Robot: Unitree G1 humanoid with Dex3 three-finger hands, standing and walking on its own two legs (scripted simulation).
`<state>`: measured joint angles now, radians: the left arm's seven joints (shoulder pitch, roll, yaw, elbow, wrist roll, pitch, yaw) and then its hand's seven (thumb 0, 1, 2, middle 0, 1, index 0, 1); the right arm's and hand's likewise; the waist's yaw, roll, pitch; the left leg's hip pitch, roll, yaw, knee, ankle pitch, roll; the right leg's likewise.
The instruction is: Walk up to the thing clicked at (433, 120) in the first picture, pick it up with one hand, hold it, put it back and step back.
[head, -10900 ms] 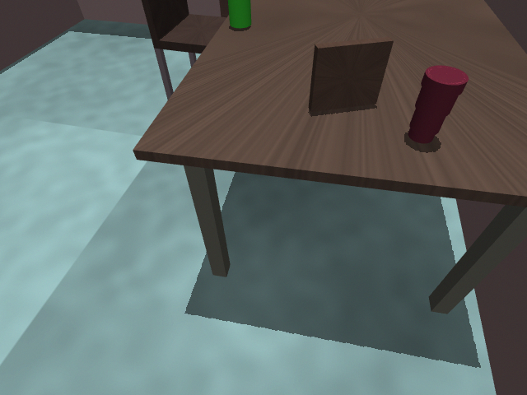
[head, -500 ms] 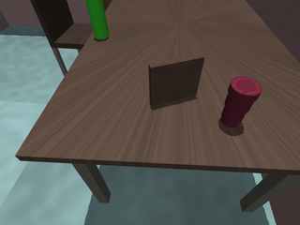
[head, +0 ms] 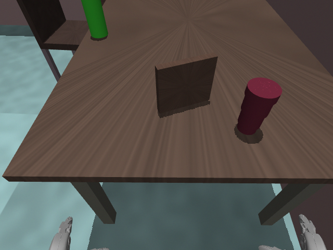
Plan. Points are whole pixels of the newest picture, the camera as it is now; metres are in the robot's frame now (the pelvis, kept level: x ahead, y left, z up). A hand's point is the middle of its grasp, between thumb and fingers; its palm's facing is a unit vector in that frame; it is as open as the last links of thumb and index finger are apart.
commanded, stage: rise first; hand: right
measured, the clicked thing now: (254, 109) +0.49 -0.22 +0.06
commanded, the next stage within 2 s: go down in 1.38 s
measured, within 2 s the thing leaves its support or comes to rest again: neither
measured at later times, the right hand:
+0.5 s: hand (315, 225) +0.19 -0.27 +0.03, palm faces +0.35 +0.86 -0.38, open 17.7 cm
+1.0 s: hand out of the picture +0.18 -0.27 +0.10, palm faces +0.39 +0.83 -0.40, open 17.7 cm
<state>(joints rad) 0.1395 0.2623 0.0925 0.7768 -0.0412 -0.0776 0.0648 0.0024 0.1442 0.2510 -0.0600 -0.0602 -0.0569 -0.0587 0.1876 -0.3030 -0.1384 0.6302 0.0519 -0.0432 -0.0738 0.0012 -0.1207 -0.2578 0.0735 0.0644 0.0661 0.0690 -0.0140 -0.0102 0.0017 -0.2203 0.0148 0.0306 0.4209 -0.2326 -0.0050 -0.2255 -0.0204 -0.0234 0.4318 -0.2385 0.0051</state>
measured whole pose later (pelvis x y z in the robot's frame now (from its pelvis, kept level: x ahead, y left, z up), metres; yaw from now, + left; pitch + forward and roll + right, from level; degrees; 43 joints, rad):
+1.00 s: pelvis -0.01 +0.00 +0.00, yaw -1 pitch -4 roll +0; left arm 0.25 0.22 0.15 0.62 -0.03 -0.09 0.04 -0.01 -0.56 0.06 -0.06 -0.04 -0.04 -0.05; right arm 0.43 -0.33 -0.32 -0.14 0.06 -0.22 -0.04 -0.02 0.60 -0.03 0.05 0.05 0.05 0.06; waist -0.05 -0.04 0.05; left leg -0.10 0.03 0.05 0.41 -0.24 -0.01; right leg -0.10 0.00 0.00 0.39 -0.22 0.00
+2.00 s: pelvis -0.01 +0.00 +0.00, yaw -2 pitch -2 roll +0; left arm 0.19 0.21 0.05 0.69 -0.02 -0.13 0.13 -0.01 -0.54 0.05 -0.06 -0.04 -0.05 -0.04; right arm -0.05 -0.49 -0.53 0.31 0.21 -0.18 0.28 -0.02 0.49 -0.04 0.06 0.04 0.06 0.05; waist -0.01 -0.01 0.00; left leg -0.15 0.03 0.06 0.42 -0.23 -0.01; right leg -0.16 -0.01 0.01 0.42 -0.22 0.00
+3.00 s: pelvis +0.00 -0.01 -0.01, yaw -1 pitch +6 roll +1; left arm 0.23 0.26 -0.06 0.67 -0.01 -0.23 0.20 -0.01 -0.55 0.07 -0.06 -0.05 -0.05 -0.06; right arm -0.55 -0.80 -0.63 0.97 0.25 -0.04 0.58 -0.02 0.53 -0.03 0.05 0.04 0.05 0.04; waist 0.04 0.01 -0.06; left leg -0.34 0.01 0.04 0.48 -0.25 -0.02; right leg -0.38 -0.02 -0.01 0.56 -0.29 -0.01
